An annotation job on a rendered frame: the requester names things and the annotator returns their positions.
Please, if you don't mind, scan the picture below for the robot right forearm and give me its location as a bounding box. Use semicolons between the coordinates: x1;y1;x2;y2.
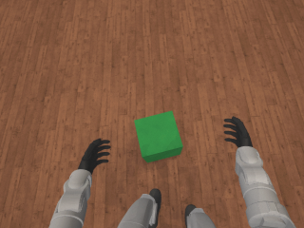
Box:
235;146;296;228

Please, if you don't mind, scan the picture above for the robot left forearm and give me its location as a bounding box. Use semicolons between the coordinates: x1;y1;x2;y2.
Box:
48;169;92;228

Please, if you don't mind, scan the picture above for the right robot shin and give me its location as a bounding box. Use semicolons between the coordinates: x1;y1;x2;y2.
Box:
190;208;205;214

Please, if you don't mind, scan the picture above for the carton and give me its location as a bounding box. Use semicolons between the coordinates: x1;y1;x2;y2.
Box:
134;110;183;163

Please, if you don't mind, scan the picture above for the right robot hand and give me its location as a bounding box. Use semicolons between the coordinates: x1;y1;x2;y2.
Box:
223;116;253;148

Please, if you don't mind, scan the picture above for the robot left thigh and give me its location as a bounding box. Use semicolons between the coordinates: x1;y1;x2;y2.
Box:
117;198;158;228

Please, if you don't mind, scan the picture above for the left robot hand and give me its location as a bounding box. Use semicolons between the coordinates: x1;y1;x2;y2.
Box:
78;138;111;175

